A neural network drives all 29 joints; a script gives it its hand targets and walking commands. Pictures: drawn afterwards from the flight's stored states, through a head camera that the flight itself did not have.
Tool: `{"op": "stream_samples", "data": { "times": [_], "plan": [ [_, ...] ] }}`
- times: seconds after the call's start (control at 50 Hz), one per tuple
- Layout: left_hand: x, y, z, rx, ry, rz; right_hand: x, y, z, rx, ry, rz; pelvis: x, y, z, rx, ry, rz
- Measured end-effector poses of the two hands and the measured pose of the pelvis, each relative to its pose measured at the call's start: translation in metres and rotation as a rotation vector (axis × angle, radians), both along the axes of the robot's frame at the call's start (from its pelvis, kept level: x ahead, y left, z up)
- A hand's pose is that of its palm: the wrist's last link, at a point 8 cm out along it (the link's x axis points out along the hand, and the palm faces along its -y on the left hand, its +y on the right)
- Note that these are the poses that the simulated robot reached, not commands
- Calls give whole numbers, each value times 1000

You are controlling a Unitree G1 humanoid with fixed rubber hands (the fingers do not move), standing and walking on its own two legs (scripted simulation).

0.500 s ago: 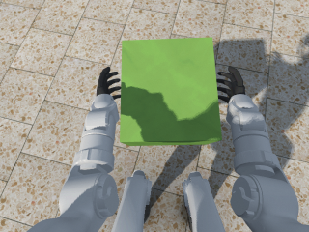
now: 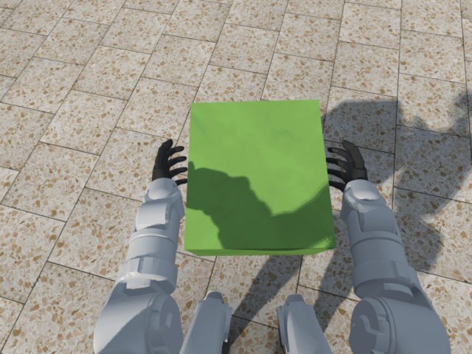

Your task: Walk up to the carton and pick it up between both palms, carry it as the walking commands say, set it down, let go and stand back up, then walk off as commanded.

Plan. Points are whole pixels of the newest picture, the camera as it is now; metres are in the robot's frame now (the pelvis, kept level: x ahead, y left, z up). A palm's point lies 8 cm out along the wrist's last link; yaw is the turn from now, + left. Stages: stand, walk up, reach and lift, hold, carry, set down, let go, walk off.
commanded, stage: reach and lift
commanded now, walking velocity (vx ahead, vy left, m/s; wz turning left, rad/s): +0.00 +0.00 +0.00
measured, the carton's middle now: (255, 182) +0.46 +0.00 -0.13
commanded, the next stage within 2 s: none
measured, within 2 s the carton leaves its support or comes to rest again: neither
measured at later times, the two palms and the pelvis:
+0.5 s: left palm (148, 176) +0.40 +0.17 +0.04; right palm (377, 178) +0.40 -0.17 +0.03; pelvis +0.02 +0.00 +0.07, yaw +0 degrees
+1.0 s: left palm (131, 171) +0.37 +0.16 +0.10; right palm (408, 175) +0.37 -0.17 +0.10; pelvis +0.04 -0.01 +0.12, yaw +0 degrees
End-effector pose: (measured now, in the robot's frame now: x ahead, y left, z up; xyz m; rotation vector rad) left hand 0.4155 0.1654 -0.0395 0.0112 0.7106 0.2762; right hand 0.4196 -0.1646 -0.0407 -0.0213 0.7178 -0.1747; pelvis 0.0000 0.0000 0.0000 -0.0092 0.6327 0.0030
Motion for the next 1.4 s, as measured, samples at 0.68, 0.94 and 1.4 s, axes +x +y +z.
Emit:
{"op": "stream_samples", "data": {
  "times": [0.68,0.94,1.4],
  "plan": [
    [-27,2,102,-50,11,-82,-29,-8,102,20,12,32,32,-1,92,9,-209,2],
    [-40,-1,134,-37,8,-91,-43,-10,133,10,8,22,41,-5,116,8,-316,2],
    [-61,0,197,-23,-30,-93,-61,-9,196,7,-32,35,52,-5,141,12,-568,2]
  ]
}}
